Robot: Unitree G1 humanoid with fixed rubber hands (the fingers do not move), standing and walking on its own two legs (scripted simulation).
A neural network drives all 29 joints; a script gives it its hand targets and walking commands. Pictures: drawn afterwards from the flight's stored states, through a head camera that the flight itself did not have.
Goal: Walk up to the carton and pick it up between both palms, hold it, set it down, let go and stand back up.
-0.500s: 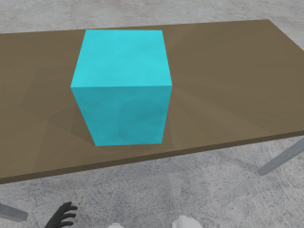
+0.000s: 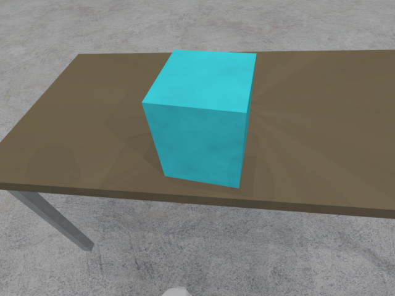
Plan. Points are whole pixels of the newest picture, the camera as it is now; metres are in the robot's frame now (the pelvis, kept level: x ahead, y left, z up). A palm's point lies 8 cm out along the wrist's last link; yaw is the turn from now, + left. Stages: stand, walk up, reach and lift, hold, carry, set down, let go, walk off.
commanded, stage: walk up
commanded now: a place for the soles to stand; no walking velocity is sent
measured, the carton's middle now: (206, 119) +0.52 +0.04 +0.06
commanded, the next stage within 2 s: none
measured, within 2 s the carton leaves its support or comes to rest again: neither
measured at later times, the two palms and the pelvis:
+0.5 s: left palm out of the picture +0.10 +0.29 -0.11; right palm out of the picture +0.13 -0.23 -0.13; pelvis +0.05 +0.03 -0.01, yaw +4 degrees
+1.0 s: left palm (87, 281) +0.18 +0.28 -0.09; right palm (323, 273) +0.22 -0.21 -0.09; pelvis +0.09 +0.03 +0.01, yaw +4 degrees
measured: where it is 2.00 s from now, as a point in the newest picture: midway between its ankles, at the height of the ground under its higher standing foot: outside the picture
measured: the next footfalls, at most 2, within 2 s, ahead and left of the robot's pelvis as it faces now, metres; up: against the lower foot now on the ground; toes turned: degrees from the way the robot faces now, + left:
left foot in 0.10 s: +0.09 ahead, +0.16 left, +0.00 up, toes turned +1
right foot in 0.42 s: +0.13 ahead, -0.09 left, +0.00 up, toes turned +8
